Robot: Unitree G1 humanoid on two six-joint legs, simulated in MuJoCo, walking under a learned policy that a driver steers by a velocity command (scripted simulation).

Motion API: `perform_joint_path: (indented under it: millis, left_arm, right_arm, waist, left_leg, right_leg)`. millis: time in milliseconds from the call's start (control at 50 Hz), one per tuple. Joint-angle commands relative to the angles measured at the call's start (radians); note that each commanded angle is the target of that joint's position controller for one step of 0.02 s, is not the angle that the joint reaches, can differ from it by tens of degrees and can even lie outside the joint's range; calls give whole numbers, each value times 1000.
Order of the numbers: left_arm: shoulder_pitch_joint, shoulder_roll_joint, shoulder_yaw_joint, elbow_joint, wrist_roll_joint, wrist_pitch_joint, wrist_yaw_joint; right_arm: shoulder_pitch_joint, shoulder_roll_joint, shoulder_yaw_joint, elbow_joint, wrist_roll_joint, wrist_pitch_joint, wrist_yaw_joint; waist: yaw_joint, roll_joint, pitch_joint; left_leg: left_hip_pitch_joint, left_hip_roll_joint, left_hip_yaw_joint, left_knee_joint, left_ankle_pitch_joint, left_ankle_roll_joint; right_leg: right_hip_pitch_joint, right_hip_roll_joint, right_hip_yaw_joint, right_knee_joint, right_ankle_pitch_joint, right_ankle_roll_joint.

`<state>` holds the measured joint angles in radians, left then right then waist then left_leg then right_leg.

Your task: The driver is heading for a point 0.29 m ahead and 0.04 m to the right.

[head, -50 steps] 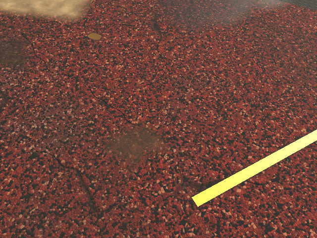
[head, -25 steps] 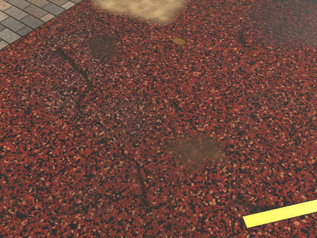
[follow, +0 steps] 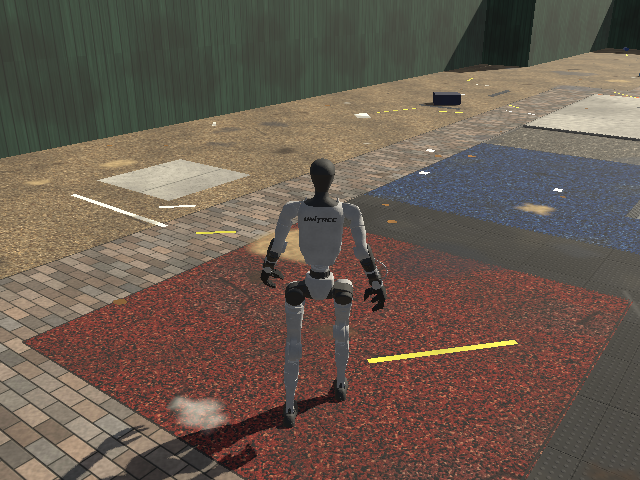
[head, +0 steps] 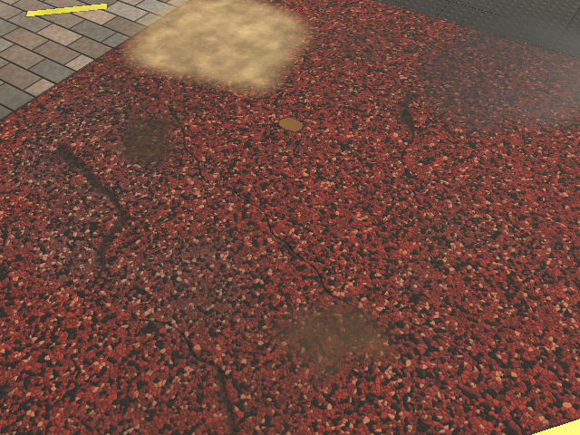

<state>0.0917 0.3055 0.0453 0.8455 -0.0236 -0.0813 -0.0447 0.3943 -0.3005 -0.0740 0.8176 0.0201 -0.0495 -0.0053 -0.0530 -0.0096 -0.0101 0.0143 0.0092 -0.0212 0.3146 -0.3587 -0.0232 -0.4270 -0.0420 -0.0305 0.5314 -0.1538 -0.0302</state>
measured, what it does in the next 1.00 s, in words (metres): walks ahead: left foot, then right foot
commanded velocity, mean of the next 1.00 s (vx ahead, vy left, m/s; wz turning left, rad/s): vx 0.16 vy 0.00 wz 0.01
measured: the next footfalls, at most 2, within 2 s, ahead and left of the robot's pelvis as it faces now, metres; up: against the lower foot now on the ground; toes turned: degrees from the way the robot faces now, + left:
left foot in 0.48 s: +0.36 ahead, +0.09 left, +0.00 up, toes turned +0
right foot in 0.74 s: +0.28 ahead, -0.16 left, +0.00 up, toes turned -1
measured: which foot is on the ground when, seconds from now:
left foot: down 0.00-0.02, up 0.04-0.46, down 0.48-1.00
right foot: down 0.00-0.50, up 0.52-0.72, down 0.74-1.00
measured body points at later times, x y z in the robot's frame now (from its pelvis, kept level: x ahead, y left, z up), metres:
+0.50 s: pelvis +0.20 -0.02 +0.00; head +0.23 -0.02 +0.45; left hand +0.25 +0.26 -0.13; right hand +0.39 -0.26 -0.09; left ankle +0.32 +0.09 -0.73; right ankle +0.09 -0.11 -0.73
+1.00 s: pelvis +0.27 -0.04 +0.00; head +0.28 -0.05 +0.45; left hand +0.34 +0.22 -0.14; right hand +0.38 -0.30 -0.13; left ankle +0.32 +0.09 -0.73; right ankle +0.24 -0.16 -0.73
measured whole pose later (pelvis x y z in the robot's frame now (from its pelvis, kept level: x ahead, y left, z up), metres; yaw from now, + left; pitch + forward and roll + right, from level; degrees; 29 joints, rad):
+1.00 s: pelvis +0.27 -0.04 +0.00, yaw -1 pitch -1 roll +1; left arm 0.22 0.23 0.01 0.98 0.01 -0.02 0.02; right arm 0.16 -0.24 -0.05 0.92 -0.01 -0.01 -0.02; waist 0.00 0.01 0.03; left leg -0.28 0.01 0.01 0.50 -0.20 -0.02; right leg -0.17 -0.01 0.00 0.53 -0.34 0.00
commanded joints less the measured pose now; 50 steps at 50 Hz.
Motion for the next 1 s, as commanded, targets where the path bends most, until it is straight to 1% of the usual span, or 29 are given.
perform_joint_path:
  millis: [20, 40, 60, 80, 120, 140, 200, 240, 300, 380, 420, 460, 480, 500, 520, 540, 560, 580, 600, 640, 660, 700, 720, 740, 760, 780, 820, 880, 1000]
  left_arm:
    - [295, 218, 71, 26, 2, -16, 18]
    - [369, 318, 88, 42, 17, -15, 12]
    - [328, 224, 61, 28, 12, -25, 4]
    - [262, 174, 46, 12, 14, -28, 5]
    - [169, 119, 30, -14, 26, -26, 7]
    - [139, 101, 22, -21, 37, -26, 9]
    - [136, 109, 22, -11, 34, -30, 18]
    - [139, 121, 25, 0, 33, -23, 31]
    - [149, 122, 21, 8, 27, -4, 47]
    - [198, 133, 22, 38, 22, 21, 54]
    - [188, 133, 23, 44, 18, 35, 55]
    - [157, 129, 23, 44, 9, 46, 58]
    - [186, 118, 19, 45, 20, 43, 58]
    - [252, 77, 4, 33, 46, 29, 53]
    - [319, 20, -19, 59, 42, 27, 46]
    - [266, 71, -7, 59, 21, 39, 38]
    - [218, 97, 3, 45, 7, 55, 39]
    - [185, 89, 5, 42, 5, 74, 48]
    - [174, 81, 7, 40, 11, 94, 57]
    - [205, 54, 2, 58, 20, 116, 72]
    - [229, 45, 1, 72, 25, 118, 73]
    - [261, 37, 2, 95, 36, 116, 67]
    - [241, 45, 3, 89, 51, 116, 65]
    - [202, 75, 5, 66, 59, 115, 68]
    - [157, 128, 15, 55, 45, 114, 74]
    - [119, 98, 8, 56, 42, 104, 74]
    - [82, 63, -3, 59, 48, 76, 73]
    - [124, 65, -4, 81, 35, 49, 68]
    - [161, 60, -6, 109, 28, 57, 68]
  right_arm:
    - [-51, -72, -1, -78, -19, -6, -4]
    - [2, -2, 17, -127, -14, -26, -9]
    - [-21, -94, -3, -114, 7, -43, -11]
    - [-72, -133, -14, -124, 26, -51, -5]
    - [-120, -115, -12, -124, 5, -52, -6]
    - [-120, -105, -15, -121, -1, -44, -5]
    - [-85, -74, -13, -109, -19, -20, -5]
    - [-120, -49, -5, -123, -25, -13, -9]
    - [-214, -12, 11, -141, -21, -13, -4]
    - [-297, -28, 9, -159, -17, -19, 12]
    - [-305, -48, 3, -164, -22, -27, 20]
    - [-222, -74, -10, -135, -33, -35, 21]
    - [-168, -124, -24, -120, -42, -40, 13]
    - [-118, -185, -33, -117, -60, -36, 5]
    - [-85, -109, -13, -104, -65, -18, 0]
    - [-94, -43, 10, -100, -43, -8, 6]
    - [-155, -45, 13, -100, -28, -3, 10]
    - [-218, -46, 15, -105, -27, 1, 12]
    - [-286, -58, 12, -111, -28, 5, 12]
    - [-349, -81, 2, -109, -43, 19, 6]
    - [-350, -77, 2, -102, -45, 23, 3]
    - [-350, -63, 6, -84, -31, 29, -3]
    - [-321, -39, 14, -65, -28, 29, -4]
    - [-293, -23, 21, -46, -35, 29, -5]
    - [-272, -29, 17, -46, -40, 32, -6]
    - [-297, -24, 18, -43, -43, 33, -11]
    - [-288, -28, 14, -23, -38, 30, -22]
    - [-263, -38, 10, 14, -33, 25, -22]
    - [-258, -38, 8, 74, -23, 31, -19]
  waist:
    - [186, -39, -112]
    - [149, -348, -193]
    - [157, -223, -154]
    - [138, -167, -60]
    - [99, -70, 11]
    - [77, -81, 27]
    - [39, -69, 10]
    - [36, -52, 3]
    - [67, -63, -2]
    - [104, -63, -8]
    - [94, -68, -4]
    - [37, -53, -36]
    - [22, -8, -91]
    - [52, 104, -215]
    - [42, 225, -332]
    - [26, 200, -316]
    - [36, 144, -222]
    - [52, 96, -149]
    - [77, 86, -84]
    - [107, 153, -59]
    - [114, 162, -78]
    - [131, 145, -102]
    - [120, 121, -87]
    - [95, 76, -36]
    - [47, -23, 21]
    - [45, -72, 54]
    - [32, -95, 56]
    - [47, -50, 23]
    - [65, -4, -13]
  left_leg:
    - [-308, 107, -14, 400, 240, 110]
    - [-641, -63, 17, 758, -160, 42]
    - [-751, -32, -112, 910, -201, 48]
    - [-811, 24, -106, 939, -117, 73]
    - [-769, 101, -73, 860, 44, 81]
    - [-712, 121, -70, 826, 89, 75]
    - [-627, 107, -30, 756, 118, 26]
    - [-624, 98, -11, 651, 178, -2]
    - [-544, 73, 21, 413, 339, -3]
    - [-506, 41, 19, 264, 405, 11]
    - [-494, 29, 16, 224, 348, 38]
    - [-369, 1, 35, 107, 411, 77]
    - [-218, 42, -7, 84, 714, 109]
    - [59, 195, -158, 195, 1105, 206]
    - [197, 359, -334, 189, 1199, 365]
    - [148, 363, -372, 147, 1056, 378]
    - [51, 326, -332, 104, 840, 339]
    - [-51, 295, -299, 61, 653, 299]
    - [-173, 261, -255, 13, 504, 262]
    - [-332, 203, -189, -39, 344, 226]
    - [-355, 186, -160, -39, 302, 220]
    - [-395, 151, -107, -26, 109, 180]
    - [-418, 122, -88, -23, -38, 131]
    - [-439, 89, -67, 0, -144, 79]
    - [-369, 36, -19, 22, -120, 35]
    - [-256, 20, 2, 71, -21, 16]
    - [-177, 26, 1, 126, 115, 30]
    - [-181, 33, -6, 143, 268, 48]
    - [-163, 37, -2, 165, 412, 40]
  right_leg:
    - [460, -123, 168, -68, -92, -93]
    - [680, -328, 669, -247, -357, -242]
    - [650, -336, 767, -321, -489, -243]
    - [573, -321, 639, -315, -455, -210]
    - [426, -243, 451, -331, -261, -176]
    - [363, -212, 375, -348, -115, -165]
    - [307, -177, 198, -329, 457, -180]
    - [303, -159, 118, -317, 646, -180]
    - [293, -108, 32, -312, 655, -139]
    - [379, -142, 55, -272, 613, -140]
    - [416, -164, 81, -217, 614, -143]
    - [425, -138, 82, -98, 632, -112]
    - [383, -82, 62, 5, 581, -67]
    - [204, -10, 37, 178, 299, -14]
    - [68, 58, 57, 391, -279, 40]
    - [19, 54, 110, 489, -559, 61]
    - [-29, 24, 121, 527, -566, 68]
    - [-40, 1, 109, 498, -537, 74]
    - [-2, -20, 102, 402, -491, 84]
    - [145, -5, 56, 244, -358, 98]
    - [208, 1, 43, 179, -256, 93]
    - [325, 23, 6, 26, -51, 67]
    - [343, 14, 16, -20, -13, 47]
    - [306, -41, 81, -84, -47, 17]
    - [145, -71, 116, -127, -271, -23]
    - [14, -58, 127, -177, -427, -29]
    - [-15, -51, 124, -205, -359, 3]
    - [85, -39, 104, -157, -161, 19]
    - [177, -24, 81, -115, 54, 6]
